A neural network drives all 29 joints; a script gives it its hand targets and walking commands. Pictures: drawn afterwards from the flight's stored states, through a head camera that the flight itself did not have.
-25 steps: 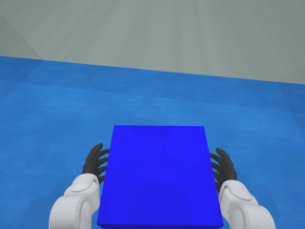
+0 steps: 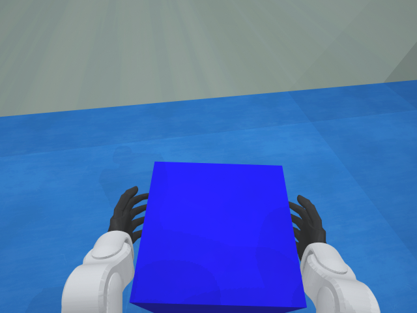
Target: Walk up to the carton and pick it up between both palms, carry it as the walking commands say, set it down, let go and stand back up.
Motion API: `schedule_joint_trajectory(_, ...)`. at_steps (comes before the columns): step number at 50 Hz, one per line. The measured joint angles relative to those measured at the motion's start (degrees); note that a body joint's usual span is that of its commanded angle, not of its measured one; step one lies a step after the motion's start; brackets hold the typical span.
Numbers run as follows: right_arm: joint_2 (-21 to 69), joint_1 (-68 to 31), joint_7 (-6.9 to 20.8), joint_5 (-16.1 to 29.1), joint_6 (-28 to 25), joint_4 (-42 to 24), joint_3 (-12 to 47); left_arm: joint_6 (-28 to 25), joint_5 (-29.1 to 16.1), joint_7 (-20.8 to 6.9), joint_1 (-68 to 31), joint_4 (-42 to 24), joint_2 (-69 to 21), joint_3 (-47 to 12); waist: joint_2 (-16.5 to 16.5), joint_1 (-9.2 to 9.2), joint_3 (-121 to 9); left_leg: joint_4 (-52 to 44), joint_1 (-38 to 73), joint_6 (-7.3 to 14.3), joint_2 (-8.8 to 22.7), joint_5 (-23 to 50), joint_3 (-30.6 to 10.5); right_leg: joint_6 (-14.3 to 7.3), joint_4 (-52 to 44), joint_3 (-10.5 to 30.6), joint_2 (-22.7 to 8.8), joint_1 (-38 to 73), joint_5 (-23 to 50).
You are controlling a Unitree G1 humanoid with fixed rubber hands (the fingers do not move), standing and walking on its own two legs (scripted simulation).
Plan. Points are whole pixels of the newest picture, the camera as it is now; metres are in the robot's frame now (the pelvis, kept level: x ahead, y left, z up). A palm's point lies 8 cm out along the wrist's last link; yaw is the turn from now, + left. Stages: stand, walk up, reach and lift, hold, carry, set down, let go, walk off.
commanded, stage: carry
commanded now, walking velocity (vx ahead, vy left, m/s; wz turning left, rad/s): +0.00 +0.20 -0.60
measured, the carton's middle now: (214, 247) +0.25 +0.00 +0.03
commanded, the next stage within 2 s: none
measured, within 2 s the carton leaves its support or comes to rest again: neither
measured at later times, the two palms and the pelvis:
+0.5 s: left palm (88, 229) +0.26 +0.22 +0.07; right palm (266, 285) +0.17 -0.07 +0.08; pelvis -0.01 +0.13 +0.00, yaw -18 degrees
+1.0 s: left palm (92, 202) +0.29 +0.21 +0.10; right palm out of the picture +0.12 -0.03 +0.09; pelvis +0.02 +0.23 +0.01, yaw -36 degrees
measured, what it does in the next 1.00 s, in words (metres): steps to the left, turning right: right foot, then left foot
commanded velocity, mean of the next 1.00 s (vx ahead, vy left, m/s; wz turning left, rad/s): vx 0.00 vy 0.20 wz -0.60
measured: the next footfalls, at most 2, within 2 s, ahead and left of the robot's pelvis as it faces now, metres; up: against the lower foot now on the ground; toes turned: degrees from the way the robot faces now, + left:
right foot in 0.06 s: +0.03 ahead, -0.09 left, +0.00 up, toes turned -12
left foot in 0.40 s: +0.07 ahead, +0.23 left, +0.00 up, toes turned -9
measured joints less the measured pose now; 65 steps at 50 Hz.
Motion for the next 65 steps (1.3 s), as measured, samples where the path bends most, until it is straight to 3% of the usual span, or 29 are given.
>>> schedule_joint_trajectory(3,0.0,0.0,0.0,-0.1,0.3,0.1,-0.2,-0.2,0.0,0.0,0.2,0.6,-0.1,-0.1,1.2,-0.47,-0.6,5.1,-1.9,0.1,0.9,-3.1,2.5,-1.9,-14.3,-1.5,0.6,6.7,7.3)
schedule_joint_trajectory(4,-0.1,-0.1,0.0,0.0,0.5,0.6,-0.6,-0.8,0.1,0.0,0.2,1.7,-0.1,-0.5,2.1,-0.31,-0.3,8.2,-3.3,-1.4,1.0,-4.9,1.1,-2.9,-13.8,-1.1,1.1,6.1,7.4)
schedule_joint_trajectory(6,0.0,0.3,0.0,0.0,0.8,1.8,-0.9,-1.2,0.2,0.0,1.0,3.2,-0.1,-0.6,2.2,-0.16,0.3,16.1,-7.0,-4.1,-1.1,-10.1,-5.4,-3.4,-13.1,0.5,1.1,5.4,7.8)
schedule_joint_trajectory(10,0.1,1.1,-0.1,0.0,0.5,1.9,-0.1,-1.5,0.0,-0.1,2.8,2.4,-0.4,-0.3,1.1,0.25,1.2,25.3,-12.3,-7.0,-1.9,-6.8,-13.1,-2.0,-17.1,3.7,0.5,6.1,11.1)
schedule_joint_trajectory(15,0.0,0.3,-0.1,0.4,-0.4,-0.1,0.3,-2.5,-0.2,-0.1,2.6,-0.3,-0.3,-0.2,-0.8,0.96,1.3,18.8,-11.5,-8.0,-1.4,-4.6,-15.6,0.4,-19.4,8.1,-1.6,5.1,13.9)
schedule_joint_trajectory(20,0.0,-0.1,-0.1,0.4,-0.5,-0.3,0.1,-2.0,0.0,-0.1,1.7,-0.6,-0.2,-0.2,-1.9,1.29,0.1,-0.9,-2.5,-7.1,-2.7,-2.0,-12.7,4.1,-17.2,12.4,-3.2,2.3,13.9)
schedule_joint_trajectory(22,0.0,-0.2,0.0,0.1,-1.2,1.3,0.6,-1.4,-0.1,-0.1,1.1,0.2,-0.1,0.6,-3.0,1.20,0.1,-1.4,-2.5,-5.0,-3.2,4.3,-10.8,2.9,-10.5,12.5,-3.8,-0.5,7.0)
schedule_joint_trajectory(24,0.0,0.3,0.0,0.0,-0.9,2.7,0.9,-0.5,0.1,-0.1,1.5,0.8,-0.2,0.9,-2.9,1.68,0.5,0.3,-2.4,-3.0,-2.3,2.9,-9.0,1.9,2.8,9.9,-2.5,-4.4,-0.9)
schedule_joint_trajectory(26,0.1,0.9,0.0,0.2,-0.5,2.5,0.7,0.0,0.4,-0.1,2.0,0.8,-0.2,0.5,-2.7,1.70,0.8,-0.4,-1.4,-2.0,-1.5,2.2,-7.5,1.3,13.4,7.2,-1.6,-6.8,-1.2)
schedule_joint_trajectory(28,0.1,1.1,0.0,0.3,-0.3,1.7,0.4,0.0,0.4,-0.1,1.8,0.5,-0.2,0.0,-2.3,1.49,0.9,-1.5,-0.6,-1.4,-1.1,2.4,-5.8,1.0,16.4,4.5,-1.1,-6.8,-0.3)
schedule_joint_trajectory(34,0.0,-0.1,0.0,-0.5,0.0,0.4,0.5,-0.1,-0.2,-0.1,0.2,0.1,0.0,0.5,-0.1,-0.25,-0.4,0.4,-1.3,0.3,-0.4,0.8,-0.2,-0.7,0.2,-0.9,0.3,1.4,-1.7)
schedule_joint_trajectory(37,-0.1,-0.3,0.0,-0.8,0.5,0.8,0.4,-0.1,-0.2,-0.2,0.2,1.1,-0.1,0.5,1.2,-0.39,-1.1,5.3,-2.9,0.3,0.4,-2.3,2.2,-1.9,-14.1,-2.0,1.0,7.8,7.1)
schedule_joint_trajectory(38,-0.1,-0.2,0.0,-0.8,0.7,1.4,0.1,-0.5,-0.1,-0.2,0.3,2.2,-0.1,0.3,1.8,-0.25,-1.1,8.3,-4.2,-1.2,0.2,-5.4,0.7,-2.8,-13.4,-1.5,1.2,7.2,7.2)
schedule_joint_trajectory(40,0.0,0.4,0.0,-0.9,1.2,2.4,0.0,-0.5,-0.1,-0.2,1.3,3.4,-0.1,0.2,1.8,-0.12,-0.5,16.6,-7.8,-3.7,-2.1,-9.9,-6.0,-3.6,-13.0,0.1,1.1,7.0,6.7)
schedule_joint_trajectory(42,0.0,0.9,0.0,-0.8,1.5,2.5,0.3,-0.6,0.0,-0.2,2.5,3.2,-0.3,0.2,1.6,0.02,0.1,23.9,-11.0,-5.2,-2.7,-8.8,-10.7,-3.3,-15.1,1.8,0.9,7.7,7.8)
schedule_joint_trajectory(45,0.0,0.6,0.0,-0.6,1.1,1.6,0.8,-1.3,-0.1,-0.3,3.1,1.5,-0.4,0.3,0.9,0.28,1.2,26.8,-13.4,-6.9,-1.4,-5.3,-14.0,-2.0,-17.9,4.3,0.1,8.4,10.2)
schedule_joint_trajectory(48,-0.1,-0.1,0.0,-0.4,0.7,0.2,0.9,-1.9,-0.3,-0.3,2.9,-0.1,-0.4,0.4,0.0,0.43,1.8,23.5,-13.4,-7.6,-0.4,-4.3,-15.3,-0.5,-19.1,6.7,-1.3,8.0,11.7)
schedule_joint_trajectory(52,-0.1,-0.4,0.0,-0.3,0.7,-0.8,1.0,-1.7,-0.3,-0.3,2.4,-1.2,-0.3,0.3,-1.1,0.69,1.4,14.0,-9.8,-7.3,-0.9,-3.1,-14.9,2.3,-18.9,10.0,-3.4,6.5,12.4)
schedule_joint_trajectory(55,-0.1,-0.2,0.0,-0.3,0.9,-1.5,0.9,-1.0,-0.2,-0.3,2.1,-1.8,-0.3,0.2,-1.4,0.71,0.5,-0.2,-3.0,-6.8,-1.9,0.1,-12.1,4.5,-15.8,12.4,-4.1,4.2,11.3)
schedule_joint_trajectory(56,-0.1,-0.2,0.0,-0.4,0.6,-1.0,1.1,-0.8,-0.2,-0.3,1.8,-1.7,-0.2,0.5,-2.1,0.55,0.4,-1.9,-2.5,-5.8,-2.3,3.9,-11.1,3.7,-13.1,12.7,-4.7,2.8,9.7)
schedule_joint_trajectory(59,-0.1,0.0,0.0,-0.6,0.6,1.9,1.6,0.6,0.1,-0.3,1.9,-0.2,-0.2,1.3,-3.1,1.49,0.7,1.0,-2.7,-3.3,-1.4,2.8,-8.1,1.6,4.1,10.0,-3.2,-3.1,-3.3)
schedule_joint_trajectory(62,0.0,0.9,0.0,-0.2,0.9,1.6,1.0,1.0,0.5,-0.3,2.4,-0.1,-0.2,0.5,-2.8,1.56,1.0,-0.6,-1.1,-2.2,-0.5,2.5,-5.5,0.7,15.9,5.6,-1.7,-6.0,-2.2)
schedule_joint_trajectory(65,0.1,0.7,0.0,-0.1,0.9,0.5,0.6,0.7,0.5,-0.3,1.6,-0.4,-0.1,0.1,-2.0,0.95,0.8,-1.3,-0.5,-1.2,-0.2,2.6,-2.7,0.3,13.7,1.9,-1.1,-4.4,-1.5)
